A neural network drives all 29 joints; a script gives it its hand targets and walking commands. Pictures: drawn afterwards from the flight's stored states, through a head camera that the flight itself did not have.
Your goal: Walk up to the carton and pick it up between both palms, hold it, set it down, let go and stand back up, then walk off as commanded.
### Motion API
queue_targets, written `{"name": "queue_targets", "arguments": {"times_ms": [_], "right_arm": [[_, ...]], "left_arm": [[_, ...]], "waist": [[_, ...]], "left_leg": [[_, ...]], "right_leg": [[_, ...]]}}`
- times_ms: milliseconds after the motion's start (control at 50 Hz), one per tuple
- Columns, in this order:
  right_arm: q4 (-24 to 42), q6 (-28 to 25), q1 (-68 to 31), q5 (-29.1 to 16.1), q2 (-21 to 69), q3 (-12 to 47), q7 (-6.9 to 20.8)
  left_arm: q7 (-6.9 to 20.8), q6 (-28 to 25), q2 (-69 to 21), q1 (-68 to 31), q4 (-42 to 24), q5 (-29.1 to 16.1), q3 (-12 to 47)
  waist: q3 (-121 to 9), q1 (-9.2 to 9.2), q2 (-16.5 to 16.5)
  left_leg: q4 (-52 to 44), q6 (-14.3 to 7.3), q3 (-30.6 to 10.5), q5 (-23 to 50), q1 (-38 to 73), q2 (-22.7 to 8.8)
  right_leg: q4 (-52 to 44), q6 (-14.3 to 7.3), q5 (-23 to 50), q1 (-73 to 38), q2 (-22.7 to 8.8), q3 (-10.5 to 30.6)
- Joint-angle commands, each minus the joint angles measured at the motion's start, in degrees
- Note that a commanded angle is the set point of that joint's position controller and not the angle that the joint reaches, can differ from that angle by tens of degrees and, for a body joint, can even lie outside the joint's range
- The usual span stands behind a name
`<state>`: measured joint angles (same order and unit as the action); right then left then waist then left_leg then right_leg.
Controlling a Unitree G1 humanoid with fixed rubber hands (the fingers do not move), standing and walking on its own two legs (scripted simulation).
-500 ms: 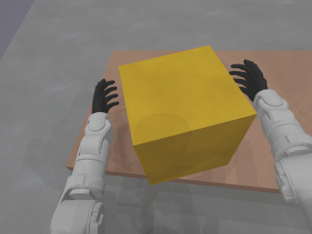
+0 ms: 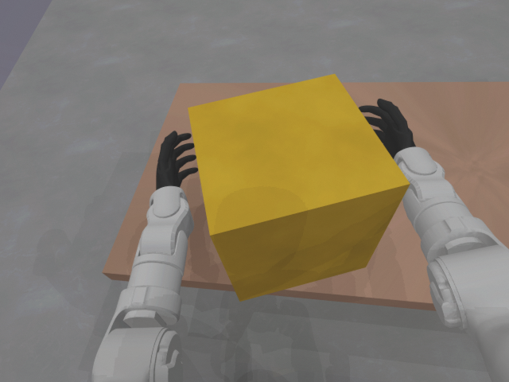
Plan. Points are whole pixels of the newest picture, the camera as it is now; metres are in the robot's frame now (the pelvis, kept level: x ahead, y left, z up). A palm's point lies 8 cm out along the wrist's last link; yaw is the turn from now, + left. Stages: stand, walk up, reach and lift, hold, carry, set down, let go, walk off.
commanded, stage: reach and lift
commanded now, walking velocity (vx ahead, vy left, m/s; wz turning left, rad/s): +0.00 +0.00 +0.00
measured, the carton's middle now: (284, 194) +0.40 +0.06 +0.02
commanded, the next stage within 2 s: none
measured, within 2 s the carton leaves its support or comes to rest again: leaves its support in 1.38 s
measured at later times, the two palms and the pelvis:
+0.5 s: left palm (171, 182) +0.35 +0.23 +0.09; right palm (388, 150) +0.46 -0.10 +0.09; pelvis +0.00 +0.00 +0.00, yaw +0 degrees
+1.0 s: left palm (171, 184) +0.35 +0.23 +0.09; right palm (386, 157) +0.44 -0.10 +0.09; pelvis +0.00 +0.00 +0.00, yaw +0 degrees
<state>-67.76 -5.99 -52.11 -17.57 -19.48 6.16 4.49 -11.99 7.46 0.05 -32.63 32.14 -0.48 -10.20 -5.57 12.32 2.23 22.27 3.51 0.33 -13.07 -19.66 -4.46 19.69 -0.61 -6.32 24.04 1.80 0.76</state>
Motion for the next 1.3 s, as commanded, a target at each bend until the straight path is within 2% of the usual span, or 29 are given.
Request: {"name": "queue_targets", "arguments": {"times_ms": [0,160,220,260,300,320,380,400,420,460,500,580,600,640,720,740,760,780,820,920,980,1040,1120,1140,1160,1180,1200,1260,1280], "right_arm": [[10.12,-2.49,-27.18,2.61,-0.22,-2.70,-0.35],[10.17,-2.55,-27.24,4.79,1.10,-4.68,0.13],[9.19,-2.09,-26.94,5.53,2.45,-4.83,0.42],[11.96,-3.08,-27.12,6.25,4.46,-4.18,0.53],[7.84,-2.46,-26.03,6.18,4.96,-5.14,1.00],[10.45,-3.20,-26.94,7.08,4.84,-5.65,0.73],[10.15,-3.67,-26.29,9.68,7.16,-6.49,0.90],[9.07,-3.86,-25.77,8.66,9.45,-5.05,1.18],[9.65,-3.91,-27.77,11.53,11.92,-6.82,1.99],[10.75,-4.89,-28.73,13.02,17.53,-6.56,3.27],[8.36,-5.07,-27.03,17.49,24.03,-8.90,4.43],[7.04,-6.05,-26.21,21.91,34.08,-10.37,6.28],[7.67,-6.09,-26.21,23.64,33.84,-10.75,6.52],[8.48,-6.07,-26.58,23.31,35.06,-8.79,6.82],[7.71,-6.36,-25.51,22.79,34.84,-9.22,6.91],[7.47,-6.59,-25.74,23.25,34.63,-9.76,6.96],[9.16,-5.99,-27.48,22.97,35.89,-9.55,7.10],[8.41,-6.03,-25.90,22.89,35.91,-9.58,6.94],[8.84,-6.75,-26.38,22.57,36.72,-9.43,7.35],[10.21,-6.95,-26.57,21.88,37.99,-7.70,6.87],[12.34,-7.33,-28.76,20.72,39.03,-5.36,6.41],[14.94,-6.61,-28.52,19.59,39.61,-3.25,5.56],[15.50,-5.38,-29.64,18.70,39.60,-3.86,5.01],[15.95,-5.67,-30.31,18.02,40.59,-2.72,5.38],[17.10,-5.88,-30.84,17.49,40.29,-2.07,4.98],[16.93,-5.17,-29.05,17.22,41.87,-0.21,4.58],[17.85,-4.11,-26.67,16.69,42.59,0.23,3.86],[22.27,-3.45,-31.38,14.38,43.75,2.21,3.27],[22.20,-3.17,-30.17,14.43,42.37,2.06,3.55]], "left_arm": [[0.12,-4.22,-4.42,-23.63,-3.91,1.26,0.52],[0.57,-5.15,-7.65,-23.18,-2.06,1.18,1.97],[0.99,-6.44,-6.53,-24.68,-2.20,2.05,0.02],[1.29,-7.54,-7.56,-24.37,-2.71,2.43,1.03],[1.20,-7.05,-8.78,-24.28,-2.06,3.53,0.40],[1.44,-7.07,-9.59,-24.03,-1.99,3.65,1.17],[2.59,-8.34,-9.91,-24.92,-1.43,3.68,0.56],[2.56,-8.51,-11.57,-24.78,-2.70,4.51,1.23],[3.25,-8.57,-14.39,-27.03,-0.91,5.33,1.58],[4.47,-9.05,-19.49,-27.08,-1.26,6.58,3.49],[6.83,-8.50,-24.54,-28.71,1.83,8.27,3.44],[9.26,-8.26,-30.01,-29.68,4.74,11.63,4.05],[9.78,-8.49,-28.71,-28.27,6.41,12.16,2.94],[10.14,-8.74,-28.50,-28.41,5.18,11.71,3.06],[9.86,-8.76,-29.24,-28.97,5.94,11.04,4.89],[10.09,-8.83,-29.90,-29.36,5.70,11.01,5.81],[10.24,-8.65,-29.95,-28.83,7.23,11.35,4.15],[10.50,-8.77,-30.26,-30.05,6.94,10.38,4.87],[9.86,-9.04,-31.48,-30.70,4.90,10.33,6.97],[9.74,-9.23,-31.03,-31.46,4.90,10.17,6.77],[9.08,-9.35,-33.36,-33.59,2.62,8.57,10.55],[9.22,-8.53,-32.65,-31.38,3.41,8.81,9.90],[9.18,-6.76,-33.43,-34.60,1.45,7.33,13.25],[8.72,-6.94,-34.28,-34.43,0.71,8.08,12.08],[8.49,-7.45,-35.32,-35.67,-0.25,6.70,14.41],[8.89,-7.45,-33.87,-35.81,-0.60,7.05,12.81],[9.32,-6.25,-33.37,-33.29,-0.15,6.71,13.71],[9.42,-5.31,-33.93,-34.85,-1.27,5.23,14.56],[9.07,-4.86,-34.56,-34.20,-1.77,6.04,14.95]], "waist": [[-28.82,-0.89,-6.76],[-29.66,-1.31,-5.68],[-28.62,-0.73,-8.00],[-32.27,0.08,-6.89],[-30.44,-0.67,-4.69],[-31.24,-0.91,-4.68],[-31.37,-1.94,-7.76],[-32.57,-0.91,-5.19],[-31.94,-1.22,-7.55],[-32.81,-1.34,-4.93],[-29.63,-2.62,-5.50],[-28.64,-2.05,-3.57],[-26.91,-2.40,-6.07],[-26.98,-0.45,-4.52],[-28.91,-1.36,-3.87],[-28.01,-2.75,-3.85],[-25.69,-1.14,-7.38],[-26.25,-2.43,-5.46],[-29.86,-2.22,-1.97],[-30.05,-1.26,-4.64],[-34.45,-2.45,-3.56],[-33.74,-2.00,-3.96],[-34.72,-4.73,-2.45],[-34.77,-2.41,-2.38],[-36.53,-3.91,-2.05],[-36.82,-2.59,-3.64],[-34.94,-4.22,-3.86],[-35.27,-4.24,-3.85],[-36.01,-4.47,-1.91]], "left_leg": [[1.69,0.94,5.67,28.33,2.65,4.37],[1.16,1.04,5.36,29.79,3.52,4.32],[1.50,0.31,5.76,27.47,1.65,4.32],[1.45,0.65,6.26,28.74,2.68,4.52],[0.96,1.35,6.07,28.69,2.54,4.72],[1.20,1.24,6.03,30.44,3.37,4.60],[0.97,0.69,5.65,30.14,2.74,4.91],[1.14,0.90,5.73,31.01,3.38,5.30],[0.57,0.80,5.89,29.61,3.13,4.82],[0.60,1.25,5.78,31.50,4.12,5.07],[-0.18,0.77,6.10,29.77,3.08,5.44],[-1.01,1.30,7.23,27.71,1.55,5.90],[-2.38,0.67,6.83,26.36,1.90,5.61],[-2.46,0.54,7.58,27.14,1.60,5.64],[-1.98,0.52,7.36,27.90,2.21,5.68],[-2.80,0.84,6.56,27.42,3.36,5.49],[-3.38,0.13,6.80,22.97,1.59,5.24],[-3.37,0.10,7.24,23.94,1.38,5.54],[-2.36,1.16,6.84,26.64,2.75,5.08],[-2.84,0.74,7.08,25.93,3.23,5.41],[-1.86,1.26,6.56,28.36,4.40,5.50],[-1.86,1.39,6.00,28.25,2.51,5.81],[-1.07,1.90,5.44,29.25,4.79,5.58],[-1.47,2.04,5.59,28.91,4.93,5.70],[-0.76,2.50,5.13,30.77,5.93,5.45],[-0.73,1.81,5.77,29.41,4.46,5.92],[-0.60,1.71,5.06,29.58,4.23,6.34],[-0.46,1.58,4.60,28.97,4.45,6.30],[-0.90,2.31,4.58,29.95,4.89,6.29]], "right_leg": [[-1.66,-1.67,10.96,-19.66,4.12,-2.83],[-2.59,-1.91,10.59,-18.17,4.27,-3.51],[-1.82,-1.32,10.00,-18.83,3.52,-2.50],[-1.52,-1.40,12.06,-19.74,3.58,-3.07],[-2.46,-2.05,9.95,-19.67,3.38,-3.12],[-2.41,-2.05,11.77,-18.79,3.75,-3.36],[-2.00,-1.40,13.51,-21.32,3.19,-3.43],[-2.00,-1.69,13.76,-21.51,2.83,-2.93],[-2.58,-1.54,12.00,-20.47,3.03,-3.61],[-2.35,-1.88,13.17,-20.49,2.80,-3.86],[-2.57,-1.96,12.51,-21.58,2.39,-4.70],[-2.21,-1.39,15.42,-24.62,1.36,-4.11],[-2.77,-1.40,15.39,-24.77,1.47,-4.41],[-2.01,-1.20,16.14,-25.95,1.30,-4.48],[-2.96,-1.82,16.17,-25.35,1.58,-4.48],[-2.95,-1.55,15.92,-25.08,1.70,-4.88],[-3.57,-1.27,12.12,-24.91,1.73,-4.36],[-3.67,-1.34,13.88,-25.02,1.52,-4.72],[-2.48,-1.61,15.50,-24.18,1.45,-4.79],[-2.65,-1.08,16.26,-26.50,1.55,-4.78],[-2.50,-1.18,19.13,-26.71,2.11,-5.03],[-2.21,-0.93,22.19,-29.41,1.69,-4.26],[-2.48,-1.00,20.77,-28.24,2.18,-5.17],[-2.38,-1.02,20.02,-28.12,1.97,-5.05],[-2.50,-0.84,21.38,-27.47,2.53,-5.50],[-2.29,-0.24,21.74,-29.87,1.94,-4.52],[-2.09,-0.31,25.55,-32.20,1.16,-3.82],[-2.06,0.02,23.16,-32.21,1.17,-3.59],[-1.91,-0.37,23.67,-31.91,1.63,-4.24]]}}
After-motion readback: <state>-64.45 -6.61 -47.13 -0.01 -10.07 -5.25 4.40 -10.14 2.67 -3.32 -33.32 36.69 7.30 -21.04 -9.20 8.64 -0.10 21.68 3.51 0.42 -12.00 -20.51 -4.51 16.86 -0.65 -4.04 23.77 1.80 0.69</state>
